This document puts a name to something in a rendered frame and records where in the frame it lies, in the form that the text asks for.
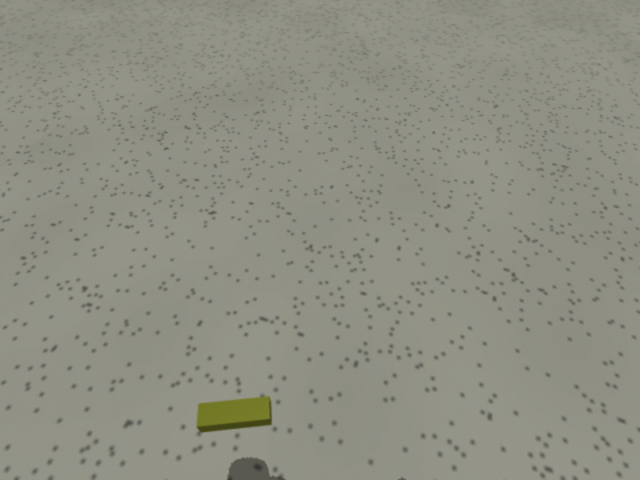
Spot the carton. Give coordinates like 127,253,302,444
196,396,272,432

